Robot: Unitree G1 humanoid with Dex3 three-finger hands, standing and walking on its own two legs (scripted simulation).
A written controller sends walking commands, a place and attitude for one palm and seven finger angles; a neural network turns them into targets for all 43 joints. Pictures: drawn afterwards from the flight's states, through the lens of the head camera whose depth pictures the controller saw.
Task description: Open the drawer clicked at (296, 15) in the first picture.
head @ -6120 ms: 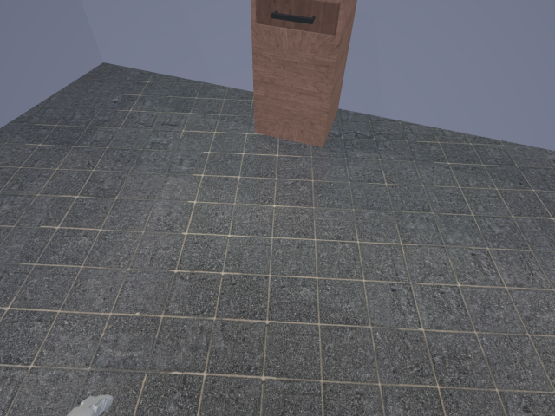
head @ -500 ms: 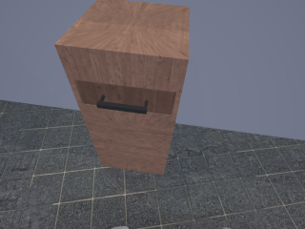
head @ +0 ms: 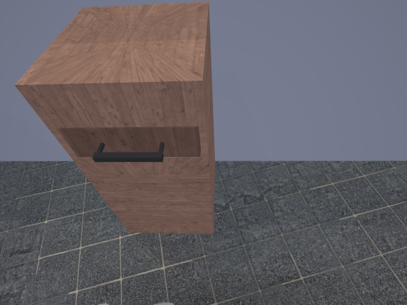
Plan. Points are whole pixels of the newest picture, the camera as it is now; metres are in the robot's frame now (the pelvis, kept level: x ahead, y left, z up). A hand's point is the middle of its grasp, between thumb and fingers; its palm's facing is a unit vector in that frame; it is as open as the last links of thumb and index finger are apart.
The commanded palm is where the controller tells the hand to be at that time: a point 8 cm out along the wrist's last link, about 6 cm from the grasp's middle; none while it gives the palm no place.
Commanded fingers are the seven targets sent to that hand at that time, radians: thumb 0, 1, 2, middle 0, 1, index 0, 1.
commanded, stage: come to a stop and stand still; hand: left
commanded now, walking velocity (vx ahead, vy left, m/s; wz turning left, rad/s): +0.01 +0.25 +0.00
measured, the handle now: (129, 151) +0.51 +0.24 -0.06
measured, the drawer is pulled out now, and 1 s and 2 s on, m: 0.00 0.00 0.00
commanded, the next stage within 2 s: look again from close up in 0.80 s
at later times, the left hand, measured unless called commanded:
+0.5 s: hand out of the picture -0.05 +0.22 -0.16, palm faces +0.13 -0.96 -0.25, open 7.4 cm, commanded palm none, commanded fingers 0.00 0.90 0.90 -0.20 -0.30 -0.20 -0.30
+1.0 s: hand out of the picture -0.06 +0.21 -0.16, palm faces +0.02 -0.98 -0.20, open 7.3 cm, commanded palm none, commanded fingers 0.00 0.90 0.90 -0.20 -0.30 -0.20 -0.30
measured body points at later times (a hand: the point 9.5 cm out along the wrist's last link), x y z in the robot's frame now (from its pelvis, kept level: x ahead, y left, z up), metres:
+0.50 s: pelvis -0.05 +0.02 +0.01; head -0.04 +0.02 +0.46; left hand -0.06 +0.27 -0.14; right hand +0.01 -0.22 -0.14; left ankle -0.09 +0.16 -0.73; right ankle +0.02 -0.10 -0.73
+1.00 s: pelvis -0.06 +0.04 +0.01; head -0.04 +0.04 +0.46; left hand -0.06 +0.26 -0.15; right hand -0.06 -0.18 -0.15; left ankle -0.09 +0.16 -0.73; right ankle -0.05 -0.08 -0.73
